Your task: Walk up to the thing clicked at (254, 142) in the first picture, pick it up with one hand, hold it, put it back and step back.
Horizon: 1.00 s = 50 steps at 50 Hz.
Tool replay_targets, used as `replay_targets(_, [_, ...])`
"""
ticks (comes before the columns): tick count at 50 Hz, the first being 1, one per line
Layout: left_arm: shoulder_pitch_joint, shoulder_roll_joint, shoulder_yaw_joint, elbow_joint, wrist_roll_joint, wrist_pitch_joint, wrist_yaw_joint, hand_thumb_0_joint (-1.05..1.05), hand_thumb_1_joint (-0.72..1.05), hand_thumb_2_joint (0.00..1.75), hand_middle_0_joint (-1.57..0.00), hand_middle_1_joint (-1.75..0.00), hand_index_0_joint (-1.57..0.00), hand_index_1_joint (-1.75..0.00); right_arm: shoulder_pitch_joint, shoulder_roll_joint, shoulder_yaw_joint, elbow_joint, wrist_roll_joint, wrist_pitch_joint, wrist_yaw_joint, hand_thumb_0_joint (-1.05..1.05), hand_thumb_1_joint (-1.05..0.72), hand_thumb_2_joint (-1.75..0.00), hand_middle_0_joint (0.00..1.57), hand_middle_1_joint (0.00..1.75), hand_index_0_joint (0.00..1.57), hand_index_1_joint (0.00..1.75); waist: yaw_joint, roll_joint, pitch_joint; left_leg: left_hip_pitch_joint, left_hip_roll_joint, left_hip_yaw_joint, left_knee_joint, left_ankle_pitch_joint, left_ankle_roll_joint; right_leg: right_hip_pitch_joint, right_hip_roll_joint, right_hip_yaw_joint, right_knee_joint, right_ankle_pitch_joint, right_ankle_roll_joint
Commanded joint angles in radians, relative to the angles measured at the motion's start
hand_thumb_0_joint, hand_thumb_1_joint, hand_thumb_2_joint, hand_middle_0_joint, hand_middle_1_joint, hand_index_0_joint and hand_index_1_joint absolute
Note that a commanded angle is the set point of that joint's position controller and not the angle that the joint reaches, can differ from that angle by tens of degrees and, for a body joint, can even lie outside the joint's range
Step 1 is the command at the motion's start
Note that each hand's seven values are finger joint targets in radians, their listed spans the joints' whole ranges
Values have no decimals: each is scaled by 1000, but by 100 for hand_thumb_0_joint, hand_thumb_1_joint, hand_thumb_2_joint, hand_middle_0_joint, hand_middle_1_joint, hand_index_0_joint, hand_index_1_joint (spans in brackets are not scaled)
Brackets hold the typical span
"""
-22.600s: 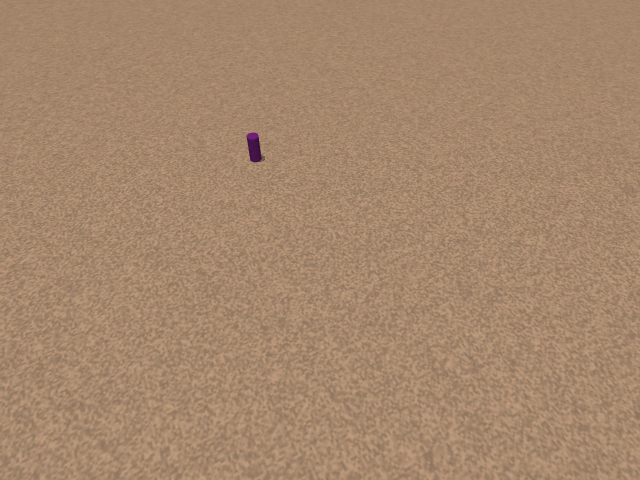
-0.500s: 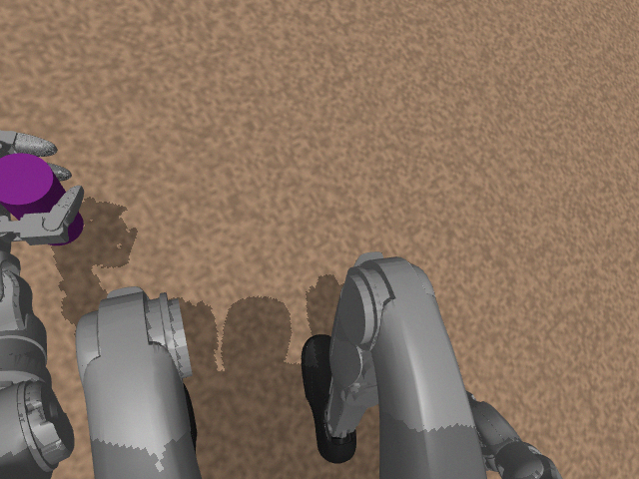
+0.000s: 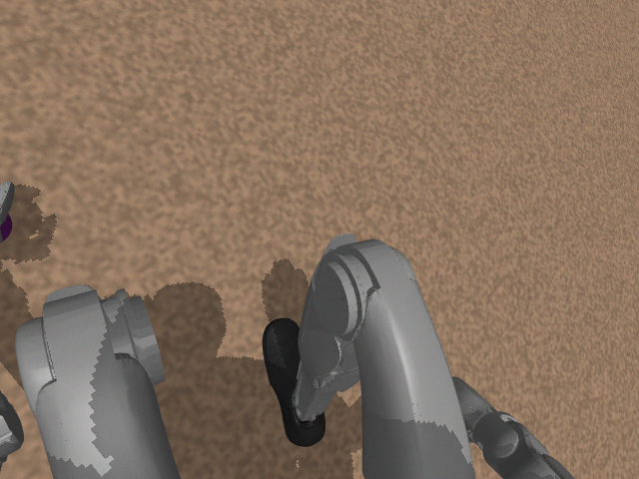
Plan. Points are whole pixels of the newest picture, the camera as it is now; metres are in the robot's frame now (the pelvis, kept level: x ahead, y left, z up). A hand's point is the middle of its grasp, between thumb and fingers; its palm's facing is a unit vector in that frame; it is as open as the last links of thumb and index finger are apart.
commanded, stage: lower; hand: left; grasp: from the side
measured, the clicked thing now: out of the picture +0.43 +0.28 -0.18
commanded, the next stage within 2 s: loosen in 0.76 s
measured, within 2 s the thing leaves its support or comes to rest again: rests again in 0.58 s
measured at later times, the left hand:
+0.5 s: hand out of the picture +0.45 +0.27 -0.18, palm faces +0.29 -0.96 -0.02, open 7.7 cm
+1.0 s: hand out of the picture +0.45 +0.27 -0.19, palm faces +0.29 -0.96 -0.02, open 7.7 cm
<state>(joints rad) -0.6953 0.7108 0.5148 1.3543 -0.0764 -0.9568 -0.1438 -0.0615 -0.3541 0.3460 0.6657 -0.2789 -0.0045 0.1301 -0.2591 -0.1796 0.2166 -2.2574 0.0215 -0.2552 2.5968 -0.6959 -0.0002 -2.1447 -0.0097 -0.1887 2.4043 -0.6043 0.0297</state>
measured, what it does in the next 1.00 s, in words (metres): stands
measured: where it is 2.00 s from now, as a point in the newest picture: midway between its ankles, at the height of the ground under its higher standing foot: (224, 439)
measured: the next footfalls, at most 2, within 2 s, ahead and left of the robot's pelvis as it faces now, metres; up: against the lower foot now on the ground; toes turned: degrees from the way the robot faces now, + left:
none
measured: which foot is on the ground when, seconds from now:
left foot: down 0.00-1.00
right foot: down 0.00-1.00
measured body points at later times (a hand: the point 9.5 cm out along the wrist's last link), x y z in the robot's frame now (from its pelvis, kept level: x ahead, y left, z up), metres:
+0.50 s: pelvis -0.01 +0.01 +0.00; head +0.24 +0.17 +0.33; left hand +0.42 +0.32 -0.17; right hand +0.14 -0.25 -0.05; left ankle +0.08 +0.12 -0.26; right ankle +0.13 -0.12 -0.26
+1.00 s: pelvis -0.01 +0.01 +0.00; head +0.24 +0.18 +0.32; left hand +0.43 +0.32 -0.18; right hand +0.13 -0.25 -0.04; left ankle +0.08 +0.12 -0.26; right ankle +0.13 -0.12 -0.26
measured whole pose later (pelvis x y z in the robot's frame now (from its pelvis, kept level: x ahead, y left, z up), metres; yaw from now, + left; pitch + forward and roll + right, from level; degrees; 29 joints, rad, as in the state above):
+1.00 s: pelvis -0.01 +0.01 +0.00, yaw -4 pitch +12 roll -18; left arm -0.71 0.89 0.48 1.51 -0.06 -1.09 0.01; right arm -0.17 -0.38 0.54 0.57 -0.37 0.01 0.13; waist -0.28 -0.29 0.34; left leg -2.21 0.03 -0.37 2.65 -0.71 0.00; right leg -2.05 0.04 -0.28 2.37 -0.57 0.06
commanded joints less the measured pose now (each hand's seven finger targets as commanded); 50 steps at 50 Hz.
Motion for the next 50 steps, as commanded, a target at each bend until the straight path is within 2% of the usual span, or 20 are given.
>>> replay_targets(1, [-326,219,21,-190,-20,-132,14,0,37,123,-128,-137,-129,-136,67,-330,-73,-36,-21,5,-14,0,-92,-91,20,30,20,30,-76,504,-678,467,27,57,-308,156,-26,338,52,-78,-180,178,-43])
replay_targets(7, [-318,240,12,-145,-13,-158,45,0,38,124,-128,-138,-129,-137,41,-348,-38,-44,-42,12,-14,0,-91,-91,20,30,20,30,-98,519,-624,480,33,30,-304,177,-31,348,56,-98,-169,204,-37])
replay_targets(8, [-315,261,23,-139,-12,-162,51,0,38,125,-127,-138,-129,-137,39,-351,-32,-49,-46,14,-14,0,-91,-91,20,30,20,30,-100,519,-632,482,32,27,-301,180,-30,362,59,-101,-172,207,-36])
replay_targets(9, [-309,241,7,-122,-10,-162,55,0,39,125,-126,-137,-128,-137,28,-351,-26,-54,-49,15,-14,0,-91,-90,20,30,20,30,-108,513,-615,477,34,25,-299,178,-30,357,60,-104,-173,206,-35])
replay_targets(11, [-329,256,-5,-115,-2,-170,66,0,39,126,-127,-138,-128,-138,12,-355,-16,-59,-54,16,-13,0,-91,-90,20,30,20,30,-120,508,-587,467,37,16,-300,154,-30,343,61,-111,-174,192,-34])
replay_targets(12, [-347,287,4,-117,1,-176,74,0,37,125,-127,-138,-129,-138,5,-358,-8,-61,-55,17,-14,0,-91,-90,20,30,20,30,-120,513,-565,442,36,14,-303,125,-28,341,62,-114,-175,171,-34])
replay_targets(16, [-329,298,4,-110,-6,-194,88,0,39,125,-125,-137,-126,-136,-17,-357,9,-71,-67,16,-14,0,-90,-90,20,30,20,30,-119,485,-574,435,37,19,-277,120,-20,370,72,-113,-188,176,-28])
replay_targets(19, [-337,298,-10,-96,2,-202,100,0,39,125,-125,-137,-126,-136,-21,-368,17,-67,-74,16,-15,0,-91,-90,20,30,20,30,-136,511,-559,468,45,-4,-293,122,-30,355,73,-129,-178,179,-28])
replay_targets(23, [-328,332,-13,-87,17,-208,114,0,37,126,-126,-137,-127,-137,-33,-369,30,-72,-79,20,-17,0,-90,-90,20,30,20,30,-130,528,-543,474,50,-15,-299,134,-34,359,77,-135,-171,187,-30])
replay_targets(25, [-321,316,-23,-74,17,-213,117,0,41,126,-124,-136,-125,-136,-37,-372,35,-74,-83,19,-16,0,-90,-90,20,30,20,30,-141,534,-541,492,52,-20,-294,149,-36,360,79,-139,-168,203,-28])
replay_targets(27, [-336,340,-16,-93,21,-221,126,0,42,126,-125,-136,-126,-136,-36,-374,41,-74,-86,22,-17,0,-90,-90,20,30,20,30,-144,528,-545,486,52,-24,-292,160,-34,373,80,-142,-168,213,-27])
replay_targets(28, [-318,330,-12,-70,20,-217,129,0,41,128,-126,-138,-127,-138,-41,-374,43,-80,-86,23,-16,0,-90,-90,20,30,20,30,-143,531,-537,500,54,-30,-296,168,-38,366,80,-147,-166,217,-27])
replay_targets(29, [-322,342,-14,-68,18,-218,131,0,41,126,-126,-137,-127,-137,-48,-373,46,-81,-87,24,-16,0,-90,-90,20,30,20,30,-139,528,-526,478,53,-25,-292,144,-34,364,84,-145,-172,200,-29])
replay_targets(31, [-317,333,-12,-63,18,-222,137,0,43,128,-127,-138,-128,-138,-47,-380,47,-84,-90,27,-16,0,-90,-90,20,30,20,30,-153,530,-513,485,55,-34,-296,141,-36,361,83,-153,-173,200,-26])
replay_targets(34, [-313,345,-17,-61,26,-222,144,0,42,129,-126,-138,-127,-138,-54,-377,55,-86,-93,28,-15,0,-90,-90,20,30,20,30,-147,536,-506,495,59,-37,-295,166,-37,364,86,-152,-171,217,-27])
replay_targets(36, [-318,348,-13,-57,28,-228,151,0,44,129,-129,-139,-130,-139,-54,-386,57,-90,-95,30,-14,0,-90,-90,20,30,20,30,-163,535,-495,495,61,-49,-303,157,-40,358,85,-162,-166,212,-26])
replay_targets(43, [-297,351,-24,-31,21,-242,153,0,45,127,-125,-135,-126,-135,-65,-384,71,-98,-99,30,-12,0,-89,-90,20,30,20,30,-159,514,-475,468,59,-44,-288,126,-31,370,94,-162,-181,196,-24])
replay_targets(44, [-292,350,-26,-19,20,-240,152,0,42,119,-132,-132,-132,-132,-68,-389,71,-98,-98,29,-13,0,-91,-90,20,30,20,30,-166,503,-466,459,60,-48,-289,112,-30,359,94,-167,-181,185,-25])
replay_targets(47, [-301,346,-21,-29,10,-247,152,0,26,95,-111,-108,-113,-108,-66,-392,72,-95,-99,27,-15,0,-91,-89,20,30,20,30,-168,515,-469,485,63,-58,-296,136,-35,362,93,-170,-175,206,-24])
replay_targets(50, [-298,357,-10,-32,-9,-251,146,0,11,71,-99,-91,-101,-89,-58,-394,78,-99,-97,27,-13,0,-91,-90,20,30,20,30,-167,503,-488,473,60,-51,-284,145,-30,394,99,-169,-187,214,-22])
